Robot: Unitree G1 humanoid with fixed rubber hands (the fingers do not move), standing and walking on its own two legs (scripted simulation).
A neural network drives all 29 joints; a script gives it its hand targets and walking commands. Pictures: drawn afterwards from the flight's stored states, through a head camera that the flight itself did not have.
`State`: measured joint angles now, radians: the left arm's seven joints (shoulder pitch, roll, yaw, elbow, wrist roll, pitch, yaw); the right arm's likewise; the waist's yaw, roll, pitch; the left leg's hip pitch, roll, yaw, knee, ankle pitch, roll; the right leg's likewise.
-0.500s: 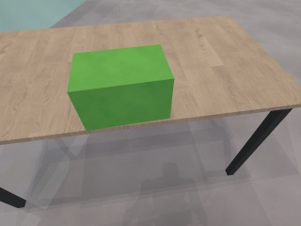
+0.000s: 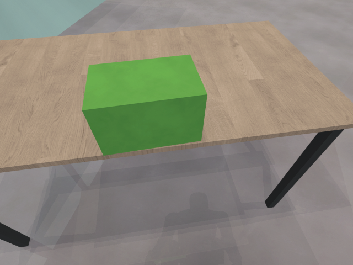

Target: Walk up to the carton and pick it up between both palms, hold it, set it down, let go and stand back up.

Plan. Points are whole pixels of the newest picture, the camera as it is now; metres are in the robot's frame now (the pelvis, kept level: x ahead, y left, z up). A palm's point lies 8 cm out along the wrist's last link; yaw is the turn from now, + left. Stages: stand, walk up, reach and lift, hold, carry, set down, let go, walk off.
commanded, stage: stand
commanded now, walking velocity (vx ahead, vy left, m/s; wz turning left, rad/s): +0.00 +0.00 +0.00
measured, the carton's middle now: (147, 104) +0.50 +0.08 +0.08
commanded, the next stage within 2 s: none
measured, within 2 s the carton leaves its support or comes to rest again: neither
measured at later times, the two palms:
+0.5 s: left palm out of the picture -0.01 +0.22 -0.15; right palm out of the picture -0.01 -0.22 -0.15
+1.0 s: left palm out of the picture -0.01 +0.22 -0.15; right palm out of the picture -0.01 -0.21 -0.15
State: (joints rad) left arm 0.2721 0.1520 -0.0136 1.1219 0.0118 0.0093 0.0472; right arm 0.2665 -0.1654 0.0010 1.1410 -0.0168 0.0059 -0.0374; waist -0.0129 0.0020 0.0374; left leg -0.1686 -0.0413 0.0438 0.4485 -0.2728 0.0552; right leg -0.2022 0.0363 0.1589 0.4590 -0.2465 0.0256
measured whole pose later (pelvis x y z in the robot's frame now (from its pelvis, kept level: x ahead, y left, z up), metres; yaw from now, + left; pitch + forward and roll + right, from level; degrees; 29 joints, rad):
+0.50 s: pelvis +0.01 +0.01 +0.00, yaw +0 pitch -1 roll +0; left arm 0.28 0.14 -0.01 1.14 0.01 0.01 0.05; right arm 0.28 -0.15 0.00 1.14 -0.02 0.00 -0.04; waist -0.01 0.00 0.04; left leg -0.15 -0.05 0.05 0.45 -0.28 0.06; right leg -0.18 0.03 0.16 0.46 -0.26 0.03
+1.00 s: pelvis +0.00 +0.01 +0.00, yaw +0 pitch -1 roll +0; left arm 0.29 0.13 -0.01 1.15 0.01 0.01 0.06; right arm 0.29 -0.14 -0.01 1.13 -0.01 0.00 -0.04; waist -0.01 0.00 0.05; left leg -0.14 -0.05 0.05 0.45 -0.28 0.07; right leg -0.18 0.02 0.17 0.46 -0.26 0.04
